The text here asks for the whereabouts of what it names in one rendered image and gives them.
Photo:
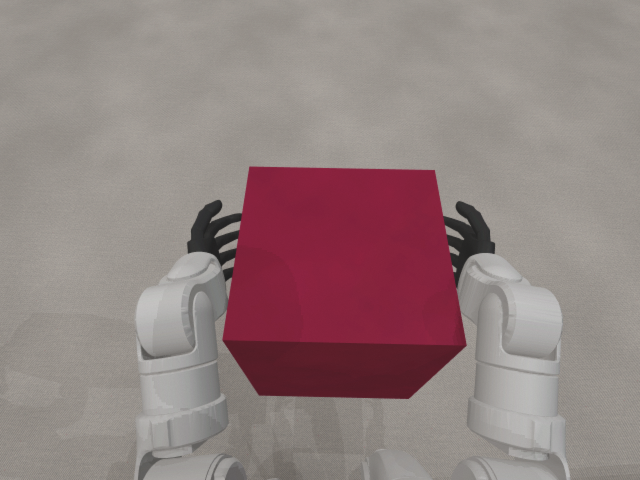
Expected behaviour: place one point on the robot right upper arm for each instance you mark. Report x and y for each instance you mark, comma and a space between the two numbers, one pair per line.
488, 468

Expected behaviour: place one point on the right robot hand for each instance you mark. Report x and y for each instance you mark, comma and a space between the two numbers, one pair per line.
476, 237

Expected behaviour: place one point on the robot left upper arm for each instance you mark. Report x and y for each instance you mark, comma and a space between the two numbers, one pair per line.
219, 466

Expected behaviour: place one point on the carton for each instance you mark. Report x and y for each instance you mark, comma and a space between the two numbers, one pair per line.
343, 284

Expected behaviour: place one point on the robot right forearm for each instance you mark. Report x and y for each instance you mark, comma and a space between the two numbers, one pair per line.
518, 346

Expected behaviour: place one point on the robot right thigh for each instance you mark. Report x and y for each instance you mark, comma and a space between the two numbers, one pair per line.
392, 465

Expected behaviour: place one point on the left robot hand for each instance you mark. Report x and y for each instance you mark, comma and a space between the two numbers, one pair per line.
203, 233

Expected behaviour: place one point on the robot left forearm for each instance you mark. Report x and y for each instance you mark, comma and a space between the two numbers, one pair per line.
182, 406

